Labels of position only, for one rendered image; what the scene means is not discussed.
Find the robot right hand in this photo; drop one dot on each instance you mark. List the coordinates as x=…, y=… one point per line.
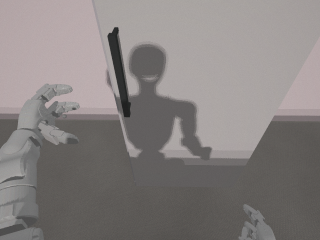
x=259, y=230

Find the fridge door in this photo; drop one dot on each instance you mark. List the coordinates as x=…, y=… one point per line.
x=204, y=79

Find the robot left upper arm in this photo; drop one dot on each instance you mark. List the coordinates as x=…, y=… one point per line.
x=31, y=233

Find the robot left hand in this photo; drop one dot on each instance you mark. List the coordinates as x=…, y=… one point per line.
x=34, y=113

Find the robot left forearm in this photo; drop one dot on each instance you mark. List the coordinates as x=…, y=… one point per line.
x=18, y=181

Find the handle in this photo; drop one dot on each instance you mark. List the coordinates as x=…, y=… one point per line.
x=119, y=73

